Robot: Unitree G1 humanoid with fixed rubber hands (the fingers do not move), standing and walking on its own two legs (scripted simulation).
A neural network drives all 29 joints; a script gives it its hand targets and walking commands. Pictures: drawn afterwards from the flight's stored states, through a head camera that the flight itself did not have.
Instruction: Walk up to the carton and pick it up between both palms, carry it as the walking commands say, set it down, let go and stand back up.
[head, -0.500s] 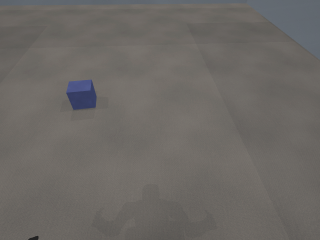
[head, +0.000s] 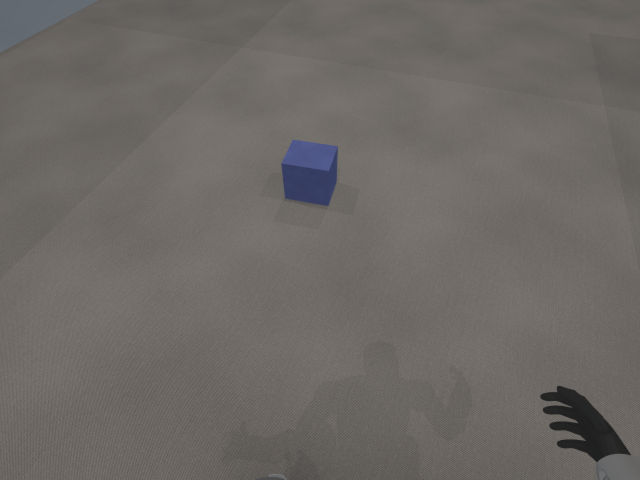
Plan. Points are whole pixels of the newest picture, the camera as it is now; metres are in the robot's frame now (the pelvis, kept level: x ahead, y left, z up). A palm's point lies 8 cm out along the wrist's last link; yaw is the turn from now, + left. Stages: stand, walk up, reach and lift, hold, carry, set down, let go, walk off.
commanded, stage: walk up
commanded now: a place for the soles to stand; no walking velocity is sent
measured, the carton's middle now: (310, 173) +1.39 +0.17 -0.65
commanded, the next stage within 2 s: none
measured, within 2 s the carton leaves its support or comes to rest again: neither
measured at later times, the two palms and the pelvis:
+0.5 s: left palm (83, 376) +0.25 +0.35 -0.04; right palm (557, 311) +0.41 -0.32 -0.06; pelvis +0.24 -0.01 +0.02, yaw +8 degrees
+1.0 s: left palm (157, 221) +0.54 +0.36 -0.06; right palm (533, 253) +0.53 -0.33 -0.08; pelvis +0.45 +0.01 +0.00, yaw +7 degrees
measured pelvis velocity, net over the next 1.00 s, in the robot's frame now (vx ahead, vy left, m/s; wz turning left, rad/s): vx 0.45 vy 0.01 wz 0.12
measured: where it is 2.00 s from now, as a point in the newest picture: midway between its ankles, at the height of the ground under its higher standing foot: (321, 298)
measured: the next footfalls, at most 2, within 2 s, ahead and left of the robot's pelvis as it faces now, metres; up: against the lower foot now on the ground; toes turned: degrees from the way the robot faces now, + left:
right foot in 0.24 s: +0.28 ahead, -0.15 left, +0.00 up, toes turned -2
left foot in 0.58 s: +0.41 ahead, +0.14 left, +0.00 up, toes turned +12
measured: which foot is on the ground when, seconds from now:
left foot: down 0.00-0.26, up 0.28-0.56, down 0.58-0.96, up 0.98-1.00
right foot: up 0.00-0.22, down 0.24-0.60, up 0.62-0.94, down 0.96-1.00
